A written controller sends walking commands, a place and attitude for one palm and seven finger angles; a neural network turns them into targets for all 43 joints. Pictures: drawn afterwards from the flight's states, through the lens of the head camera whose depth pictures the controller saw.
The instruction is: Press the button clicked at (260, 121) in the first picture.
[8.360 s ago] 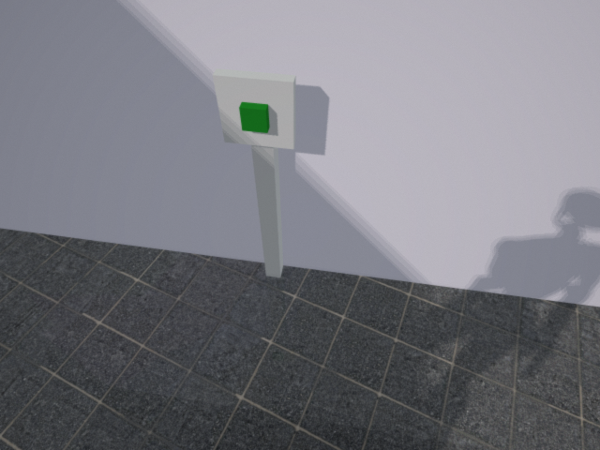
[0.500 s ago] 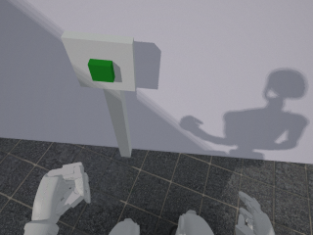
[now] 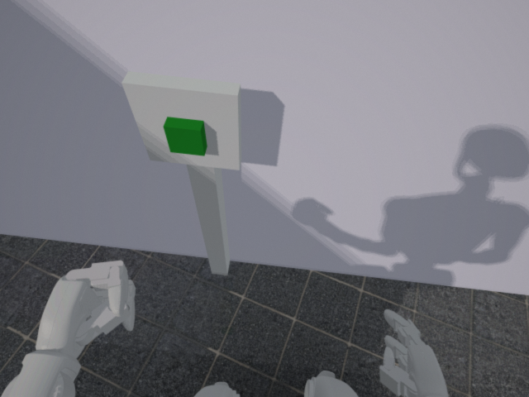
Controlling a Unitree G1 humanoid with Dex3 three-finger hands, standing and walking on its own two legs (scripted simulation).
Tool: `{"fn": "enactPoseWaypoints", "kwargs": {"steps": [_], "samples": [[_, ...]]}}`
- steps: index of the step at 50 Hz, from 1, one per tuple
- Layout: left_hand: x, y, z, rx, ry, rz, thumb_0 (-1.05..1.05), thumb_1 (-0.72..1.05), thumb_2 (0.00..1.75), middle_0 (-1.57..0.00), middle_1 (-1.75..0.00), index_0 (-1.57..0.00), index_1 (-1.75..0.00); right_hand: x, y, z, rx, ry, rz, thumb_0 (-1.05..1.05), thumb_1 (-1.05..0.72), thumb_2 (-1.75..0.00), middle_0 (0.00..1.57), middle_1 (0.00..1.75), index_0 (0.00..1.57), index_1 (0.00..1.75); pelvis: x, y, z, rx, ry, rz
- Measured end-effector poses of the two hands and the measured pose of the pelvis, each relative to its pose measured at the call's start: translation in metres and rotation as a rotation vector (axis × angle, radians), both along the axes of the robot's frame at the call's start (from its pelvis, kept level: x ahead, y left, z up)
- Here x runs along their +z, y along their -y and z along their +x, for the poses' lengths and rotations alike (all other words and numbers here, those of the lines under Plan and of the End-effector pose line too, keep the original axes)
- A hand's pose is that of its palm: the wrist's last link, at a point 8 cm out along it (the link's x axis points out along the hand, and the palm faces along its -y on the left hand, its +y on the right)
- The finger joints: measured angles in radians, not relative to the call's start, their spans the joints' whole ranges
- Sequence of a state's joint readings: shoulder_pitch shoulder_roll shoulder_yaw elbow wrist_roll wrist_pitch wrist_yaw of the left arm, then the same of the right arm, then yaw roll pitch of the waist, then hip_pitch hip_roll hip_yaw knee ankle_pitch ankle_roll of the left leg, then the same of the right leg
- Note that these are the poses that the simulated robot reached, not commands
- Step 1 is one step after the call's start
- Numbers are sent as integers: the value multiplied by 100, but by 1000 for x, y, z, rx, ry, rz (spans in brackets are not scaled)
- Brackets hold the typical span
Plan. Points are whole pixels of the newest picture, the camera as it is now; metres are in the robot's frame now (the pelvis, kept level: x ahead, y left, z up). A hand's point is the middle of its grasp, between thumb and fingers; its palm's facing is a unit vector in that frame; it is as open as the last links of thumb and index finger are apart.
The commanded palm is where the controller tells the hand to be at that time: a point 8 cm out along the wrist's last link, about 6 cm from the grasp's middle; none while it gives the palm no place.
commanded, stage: raise the hand and make a fist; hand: left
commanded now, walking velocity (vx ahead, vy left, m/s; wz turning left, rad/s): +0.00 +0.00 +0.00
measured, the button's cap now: (187, 135) +0.52 +0.18 +0.06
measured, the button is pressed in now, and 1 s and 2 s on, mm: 0 0 0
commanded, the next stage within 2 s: aim a knuckle at the button in 0.48 s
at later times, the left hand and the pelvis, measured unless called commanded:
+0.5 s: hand (122, 307) +0.22 +0.20 +0.05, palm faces -0.03 -1.00 -0.05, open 3.1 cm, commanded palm +0.19 +0.26 +0.06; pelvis -0.01 +0.00 +0.00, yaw +0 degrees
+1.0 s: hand (149, 262) +0.28 +0.18 +0.05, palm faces -0.06 -1.00 -0.05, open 3.1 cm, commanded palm +0.26 +0.24 +0.05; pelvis -0.02 -0.01 +0.00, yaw +0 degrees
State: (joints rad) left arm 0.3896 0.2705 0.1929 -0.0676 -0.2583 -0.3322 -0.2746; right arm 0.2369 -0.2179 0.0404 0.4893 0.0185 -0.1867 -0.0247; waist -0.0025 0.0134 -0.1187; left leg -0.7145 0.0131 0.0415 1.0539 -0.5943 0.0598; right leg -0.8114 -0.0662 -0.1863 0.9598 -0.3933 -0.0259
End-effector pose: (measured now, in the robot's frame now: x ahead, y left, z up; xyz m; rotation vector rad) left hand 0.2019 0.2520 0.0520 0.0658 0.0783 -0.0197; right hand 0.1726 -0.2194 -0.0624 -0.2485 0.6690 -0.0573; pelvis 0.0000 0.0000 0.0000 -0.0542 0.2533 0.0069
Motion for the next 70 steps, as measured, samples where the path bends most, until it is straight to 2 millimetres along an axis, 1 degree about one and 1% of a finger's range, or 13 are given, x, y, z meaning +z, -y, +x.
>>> {"fn": "enactPoseWaypoints", "kwargs": {"steps": [7, 12, 16, 26, 31, 34, 38, 41, 47, 52, 61, 70], "samples": [[3, -9, 9, -5, 5, -4, 2, 90, 90, -130, -149, -130, -150, 2, 13, -14, -25, -29, -26, 1, -90, -89, 21, 30, 20, 30, 4, 0, 0, -2, 9, 1], [4, -8, 10, -16, -1, -11, 2, 90, 90, -130, -149, -130, -150, 6, 21, -22, -41, -27, -40, 1, -90, -89, 20, 30, 20, 30, 6, -1, -2, -5, 16, 4], [2, -6, 7, -18, -3, -14, 2, 90, 90, -130, -149, -130, -150, 8, 24, -25, -44, -24, -46, 1, -90, -89, 20, 30, 20, 30, 6, 0, -3, -9, 19, 7], [-1, -4, 1, -12, 7, -14, 2, 90, 90, -130, -149, -130, -150, 6, 20, -24, -24, -14, -36, 1, -90, -89, 20, 30, 20, 30, 4, 2, -8, -6, 22, 8], [3, -3, -2, -14, 13, -3, 2, 90, 90, -130, -149, -130, -150, 5, 15, -22, -15, -2, -20, 1, -90, -89, 20, 30, 20, 30, 4, 2, -9, -4, 24, 8], [4, -2, 1, -14, 28, -2, 2, 90, 90, -130, -149, -130, -150, 2, 14, -21, -3, 0, -18, 1, -90, -89, 20, 30, 20, 30, 3, 3, -11, 0, 23, 8], [0, 0, 14, -16, 42, -11, 2, 90, 90, -130, -149, -130, -150, -3, 15, -22, 7, -9, -23, 1, -90, -89, 21, 30, 20, 30, 0, 4, -14, 3, 16, 10], [-2, 6, 28, -33, 41, -16, 2, 90, 90, -130, -150, -130, -150, -6, 17, -25, 3, -17, -24, 1, -90, -89, 21, 30, 20, 30, -1, 5, -15, 3, 12, 11], [-1, 14, 54, -51, 46, -17, 2, 90, 90, -130, -149, -130, -150, -8, 24, -37, -27, -49, -24, 1, -90, -89, 21, 30, 20, 30, 1, 7, -16, -8, 7, 21], [0, 14, 68, -34, 47, -12, 2, 90, 90, -130, -149, -130, -150, -10, 32, -49, -52, -88, -27, 1, -90, -89, 20, 30, 20, 30, 2, 9, -15, -15, -1, 27], [-7, 19, 93, -30, 51, -12, 2, 90, 90, -130, -149, -130, -150, -20, 45, -66, -82, -165, -45, 1, -90, -89, 20, 30, 20, 30, 1, 13, -16, -20, -19, 34], [-9, 22, 127, -23, 58, -15, 2, 90, 90, -130, -149, -130, -150, -28, 51, -80, -108, -228, -50, 1, -90, -89, 20, 30, 20, 30, -1, 16, -18, -24, -38, 38]]}}
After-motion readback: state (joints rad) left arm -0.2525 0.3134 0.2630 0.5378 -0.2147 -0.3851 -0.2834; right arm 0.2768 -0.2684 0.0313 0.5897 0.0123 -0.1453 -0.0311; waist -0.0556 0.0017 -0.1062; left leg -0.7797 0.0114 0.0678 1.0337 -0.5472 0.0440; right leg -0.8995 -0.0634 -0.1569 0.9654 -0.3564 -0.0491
